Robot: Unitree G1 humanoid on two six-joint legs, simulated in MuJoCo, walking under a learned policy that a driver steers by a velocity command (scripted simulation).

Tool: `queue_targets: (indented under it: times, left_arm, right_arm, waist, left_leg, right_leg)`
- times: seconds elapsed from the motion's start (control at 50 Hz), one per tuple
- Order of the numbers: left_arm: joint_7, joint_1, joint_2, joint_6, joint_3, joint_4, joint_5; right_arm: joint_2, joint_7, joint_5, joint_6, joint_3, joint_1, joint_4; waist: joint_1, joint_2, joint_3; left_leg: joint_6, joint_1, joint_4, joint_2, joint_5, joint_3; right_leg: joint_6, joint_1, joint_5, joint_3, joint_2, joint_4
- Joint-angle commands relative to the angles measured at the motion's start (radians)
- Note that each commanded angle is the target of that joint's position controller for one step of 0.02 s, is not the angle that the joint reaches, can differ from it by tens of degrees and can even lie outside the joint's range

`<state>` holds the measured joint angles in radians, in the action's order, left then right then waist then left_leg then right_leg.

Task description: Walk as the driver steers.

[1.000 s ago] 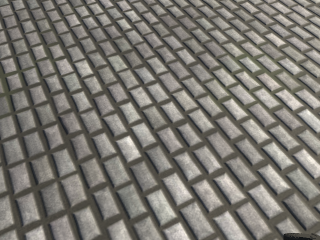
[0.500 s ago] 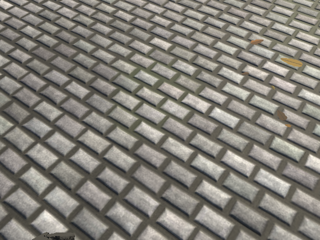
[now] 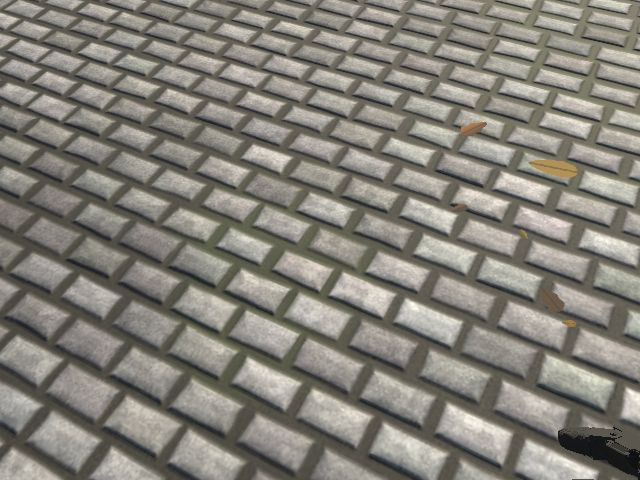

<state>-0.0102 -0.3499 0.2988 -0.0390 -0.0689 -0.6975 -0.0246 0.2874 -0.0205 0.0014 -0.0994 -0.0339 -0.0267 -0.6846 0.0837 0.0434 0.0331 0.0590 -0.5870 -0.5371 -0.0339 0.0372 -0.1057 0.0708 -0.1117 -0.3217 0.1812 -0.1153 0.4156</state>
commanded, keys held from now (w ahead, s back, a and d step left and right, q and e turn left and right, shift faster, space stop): w+e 0.50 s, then w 0.42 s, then w+q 0.08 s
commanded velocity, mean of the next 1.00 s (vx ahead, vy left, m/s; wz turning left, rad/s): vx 0.50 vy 0.00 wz -0.41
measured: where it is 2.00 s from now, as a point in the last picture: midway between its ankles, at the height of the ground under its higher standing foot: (465, 235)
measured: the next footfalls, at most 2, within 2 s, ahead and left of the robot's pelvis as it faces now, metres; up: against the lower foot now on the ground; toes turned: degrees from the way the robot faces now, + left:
left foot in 0.08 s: +0.22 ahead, +0.14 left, +0.00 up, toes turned -7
right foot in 0.60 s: +0.44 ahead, -0.18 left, +0.00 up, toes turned -23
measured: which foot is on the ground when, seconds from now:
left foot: up 0.00-0.06, down 0.08-0.58, up 0.60-1.00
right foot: down 0.00-0.08, up 0.10-0.58, down 0.60-1.00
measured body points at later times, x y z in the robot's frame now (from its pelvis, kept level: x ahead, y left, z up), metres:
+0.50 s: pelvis +0.27 +0.01 +0.00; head +0.30 -0.01 +0.44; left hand +0.56 +0.16 -0.08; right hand +0.19 -0.28 -0.13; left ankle +0.18 +0.15 -0.74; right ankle +0.39 -0.18 -0.70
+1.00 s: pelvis +0.52 -0.12 +0.00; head +0.54 -0.14 +0.45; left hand +0.68 +0.12 -0.11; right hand +0.61 -0.42 -0.10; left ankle +0.77 -0.05 -0.69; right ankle +0.41 -0.17 -0.74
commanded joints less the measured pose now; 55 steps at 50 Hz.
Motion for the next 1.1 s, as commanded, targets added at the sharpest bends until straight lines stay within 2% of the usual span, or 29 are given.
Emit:
queue_targets:
  times: [0.02,0.06,0.08,0.1,0.12,0.14,0.16,0.18,0.22,0.3,0.42,0.5,0.54,0.56,0.58,0.6,0.62,0.64,0.66,0.68,0.7,0.72,0.74,0.8,0.86,0.92,1.04,1.08,1.1]
  left_arm:
    - [-0.009,-0.003,0.154,-0.001,-0.045,0.045,-0.001]
    - [-0.007,0.017,0.111,0.003,-0.031,0.054,0.004]
    - [-0.003,0.008,0.047,-0.001,-0.007,0.071,0.018]
    - [-0.003,-0.132,-0.004,-0.008,0.010,0.100,-0.012]
    - [-0.008,-0.126,0.105,-0.008,-0.006,0.075,-0.023]
    - [-0.008,-0.015,0.162,-0.002,-0.023,0.083,-0.016]
    - [-0.010,0.042,0.158,0.002,-0.025,0.095,-0.003]
    - [-0.006,0.080,0.144,0.001,-0.027,0.110,0.007]
    - [0.006,0.071,0.105,0.008,-0.024,0.118,-0.005]
    - [0.011,0.123,0.056,0.022,-0.010,0.144,0.001]
    - [0.044,0.275,0.028,0.004,0.006,0.174,0.002]
    - [0.068,0.353,0.038,0.003,0.003,0.212,-0.003]
    - [0.069,0.320,0.063,0.006,-0.011,0.217,0.006]
    - [0.067,0.238,0.094,0.009,-0.029,0.201,0.010]
    - [0.056,0.077,0.135,0.013,-0.056,0.155,0.008]
    - [0.036,-0.091,0.197,0.023,-0.081,0.112,0.007]
    - [0.029,-0.056,0.305,0.014,-0.086,0.115,0.004]
    - [0.034,-0.091,0.214,0.002,-0.063,0.133,0.006]
    - [0.039,-0.048,0.176,-0.012,-0.048,0.115,0.014]
    - [0.039,0.012,0.153,-0.019,-0.040,0.110,0.010]
    - [0.039,0.072,0.123,-0.023,-0.030,0.111,0.016]
    - [0.039,0.106,0.090,-0.028,-0.017,0.117,0.028]
    - [0.037,0.117,0.098,-0.034,-0.018,0.116,0.032]
    - [0.031,0.111,0.111,-0.052,-0.022,0.080,0.023]
    - [0.018,0.079,0.122,-0.050,-0.022,0.048,0.022]
    - [0.012,0.033,0.139,-0.046,-0.025,0.015,0.016]
    - [0.008,-0.028,0.158,-0.032,-0.035,-0.058,0.014]
    - [0.000,-0.007,0.172,-0.022,-0.040,-0.063,0.016]
    - [-0.005,0.009,0.180,-0.015,-0.041,-0.059,0.020]
  right_arm:
    - [0.131,-0.007,0.009,-0.030,-0.045,0.046,0.078]
    - [0.165,0.002,0.003,-0.040,-0.070,-0.109,0.044]
    - [0.217,0.011,-0.015,-0.043,-0.085,-0.255,0.033]
    - [0.292,0.008,-0.026,-0.029,-0.103,-0.341,-0.003]
    - [0.198,0.001,0.000,-0.023,-0.085,-0.325,0.007]
    - [0.136,0.006,0.003,-0.016,-0.068,-0.284,0.018]
    - [0.117,0.009,-0.006,-0.008,-0.059,-0.237,0.022]
    - [0.097,0.012,-0.010,-0.004,-0.052,-0.211,0.014]
    - [0.083,0.017,-0.016,-0.008,-0.047,-0.198,0.000]
    - [0.121,0.019,-0.005,-0.017,-0.061,-0.212,-0.039]
    - [0.166,0.025,0.001,0.001,-0.067,-0.236,-0.080]
    - [0.203,0.025,0.020,0.022,-0.077,-0.279,-0.109]
    - [0.231,0.028,0.032,0.033,-0.083,-0.292,-0.118]
    - [0.245,0.030,0.035,0.040,-0.086,-0.291,-0.121]
    - [0.233,0.033,0.036,0.044,-0.079,-0.282,-0.121]
    - [0.184,0.035,0.011,0.037,-0.056,-0.293,-0.106]
    - [0.044,0.017,-0.019,0.015,-0.009,-0.406,-0.058]
    - [0.148,0.006,0.019,-0.012,-0.028,-0.319,-0.070]
    - [0.183,0.001,0.054,-0.023,-0.040,-0.213,-0.032]
    - [0.164,0.007,0.045,-0.029,-0.033,-0.186,-0.026]
    - [0.159,0.013,0.021,-0.028,-0.035,-0.180,-0.036]
    - [0.154,0.014,0.012,-0.016,-0.037,-0.204,-0.049]
    - [0.144,0.012,0.013,-0.005,-0.036,-0.240,-0.055]
    - [0.105,0.014,0.001,0.021,-0.029,-0.223,-0.059]
    - [0.080,0.010,-0.005,0.021,-0.020,-0.124,-0.032]
    - [0.056,-0.002,0.004,0.010,-0.009,-0.021,-0.010]
    - [0.075,-0.039,0.019,0.005,-0.009,0.068,0.035]
    - [0.096,-0.045,0.017,0.007,-0.018,0.022,0.035]
    - [0.120,-0.043,0.014,0.009,-0.032,-0.048,0.021]
  waist:
    - [-0.039,-0.171,-0.033]
    - [-0.123,-0.174,-0.103]
    - [-0.180,-0.070,-0.245]
    - [-0.118,0.273,-0.361]
    - [-0.141,0.195,-0.302]
    - [-0.169,0.101,-0.176]
    - [-0.157,0.037,-0.108]
    - [-0.144,0.031,-0.052]
    - [-0.113,0.078,-0.027]
    - [-0.109,0.041,-0.004]
    - [-0.160,0.016,0.026]
    - [-0.167,0.019,0.053]
    - [-0.125,0.044,0.010]
    - [-0.068,0.052,-0.043]
    - [0.025,0.029,-0.126]
    - [0.093,-0.053,-0.223]
    - [-0.046,-0.314,-0.332]
    - [0.041,-0.196,-0.437]
    - [0.046,-0.163,-0.273]
    - [0.004,-0.101,-0.180]
    - [-0.033,-0.078,-0.124]
    - [-0.068,-0.073,-0.100]
    - [-0.093,-0.111,-0.105]
    - [-0.106,-0.080,-0.055]
    - [-0.074,-0.076,-0.015]
    - [-0.029,-0.087,0.011]
    - [-0.005,-0.095,0.044]
    - [-0.040,-0.115,0.006]
    - [-0.079,-0.129,-0.051]
  left_leg:
    - [-0.033,0.141,0.045,0.031,-0.080,0.013]
    - [-0.089,0.374,0.100,0.014,-0.100,0.028]
    - [-0.154,0.630,0.082,-0.151,-0.165,-0.127]
    - [-0.321,0.937,0.180,-0.371,-0.403,-0.602]
    - [-0.313,0.910,0.235,-0.388,-0.630,-0.702]
    - [-0.266,0.798,0.246,-0.343,-0.600,-0.537]
    - [-0.239,0.684,0.255,-0.300,-0.463,-0.401]
    - [-0.234,0.595,0.274,-0.262,-0.346,-0.305]
    - [-0.227,0.503,0.324,-0.220,-0.243,-0.176]
    - [-0.255,0.494,0.376,-0.232,-0.080,-0.031]
    - [-0.215,0.539,0.380,-0.204,0.032,0.173]
    - [-0.191,0.639,0.338,-0.239,0.155,0.231]
    - [-0.180,0.672,0.226,-0.248,0.479,0.257]
    - [-0.171,0.671,0.102,-0.242,0.621,0.274]
    - [-0.147,0.593,-0.085,-0.214,0.640,0.304]
    - [-0.112,0.349,-0.365,-0.178,0.329,0.304]
    - [-0.054,-0.060,-0.724,0.016,-0.596,0.233]
    - [-0.059,-0.136,-0.840,0.020,-0.620,0.034]
    - [-0.071,-0.211,-0.839,-0.022,-0.536,0.038]
    - [-0.080,-0.188,-0.758,-0.068,-0.447,0.044]
    - [-0.074,-0.136,-0.686,-0.097,-0.394,0.047]
    - [-0.075,-0.072,-0.656,-0.117,-0.347,0.040]
    - [-0.062,-0.027,-0.634,-0.119,-0.330,0.038]
    - [-0.022,-0.030,-0.519,-0.122,-0.260,0.057]
    - [-0.007,-0.069,-0.321,-0.111,-0.067,0.065]
    - [-0.016,-0.018,-0.128,-0.072,0.090,0.091]
    - [-0.096,-0.090,-0.005,-0.039,-0.007,0.085]
    - [-0.132,-0.017,0.003,0.001,-0.104,0.111]
    - [-0.153,0.089,0.002,0.040,-0.131,0.146]
  right_leg:
    - [0.122,-0.029,0.208,0.245,0.250,-0.021]
    - [0.075,-0.062,0.275,0.220,0.191,0.131]
    - [0.036,-0.174,0.159,0.139,0.130,0.404]
    - [-0.034,-0.533,-0.268,0.004,-0.008,0.729]
    - [-0.051,-0.665,-0.249,0.020,0.077,0.869]
    - [-0.059,-0.696,-0.153,0.000,0.111,0.904]
    - [-0.065,-0.668,-0.082,-0.032,0.144,0.889]
    - [-0.068,-0.651,-0.033,-0.033,0.170,0.845]
    - [-0.067,-0.585,0.009,-0.052,0.208,0.793]
    - [-0.086,-0.632,0.073,-0.077,0.228,0.670]
    - [-0.071,-0.576,0.338,-0.158,0.212,0.355]
    - [-0.027,-0.545,0.277,-0.212,0.185,0.234]
    - [0.017,-0.429,0.168,-0.255,0.123,0.208]
    - [0.045,-0.310,0.136,-0.272,0.084,0.185]
    - [0.082,-0.073,0.208,-0.279,0.047,0.118]
    - [0.127,0.247,0.240,-0.111,0.152,0.130]
    - [0.305,0.528,0.080,0.460,0.434,0.037]
    - [0.329,0.532,-0.022,0.616,0.486,-0.086]
    - [0.277,0.423,0.054,0.446,0.447,-0.101]
    - [0.238,0.277,0.156,0.314,0.401,-0.104]
    - [0.214,0.150,0.268,0.223,0.366,-0.119]
    - [0.198,0.071,0.340,0.161,0.332,-0.154]
    - [0.217,0.019,0.382,0.149,0.339,-0.180]
    - [0.217,-0.063,0.433,0.045,0.314,-0.241]
    - [0.182,-0.056,0.444,-0.037,0.276,-0.259]
    - [0.150,-0.053,0.358,-0.079,0.259,-0.269]
    - [0.119,0.174,0.413,-0.105,0.360,-0.205]
    - [0.089,0.223,0.647,-0.139,0.365,-0.121]
    - [0.070,0.231,0.836,-0.165,0.349,-0.024]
